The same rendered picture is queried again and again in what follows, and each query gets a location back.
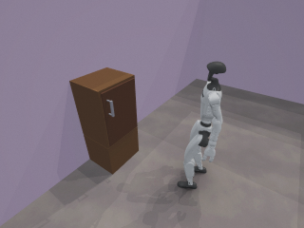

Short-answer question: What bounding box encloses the right robot thigh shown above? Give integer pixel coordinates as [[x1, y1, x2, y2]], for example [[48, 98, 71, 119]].
[[190, 120, 201, 153]]

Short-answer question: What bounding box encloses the robot left forearm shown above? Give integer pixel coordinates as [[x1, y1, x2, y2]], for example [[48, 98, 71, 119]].
[[208, 121, 221, 149]]

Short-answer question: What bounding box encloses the handle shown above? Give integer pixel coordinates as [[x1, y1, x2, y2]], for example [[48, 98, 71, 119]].
[[107, 100, 115, 117]]

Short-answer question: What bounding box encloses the cupboard door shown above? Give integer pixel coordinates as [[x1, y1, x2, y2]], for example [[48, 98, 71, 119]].
[[101, 78, 138, 146]]

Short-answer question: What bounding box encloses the robot torso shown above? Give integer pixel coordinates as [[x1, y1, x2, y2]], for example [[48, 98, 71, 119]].
[[198, 83, 222, 138]]

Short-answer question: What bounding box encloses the robot left hand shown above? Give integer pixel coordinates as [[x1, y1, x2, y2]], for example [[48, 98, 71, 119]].
[[202, 146, 216, 162]]

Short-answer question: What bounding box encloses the robot left upper arm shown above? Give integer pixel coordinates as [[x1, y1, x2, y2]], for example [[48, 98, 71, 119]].
[[208, 91, 223, 124]]

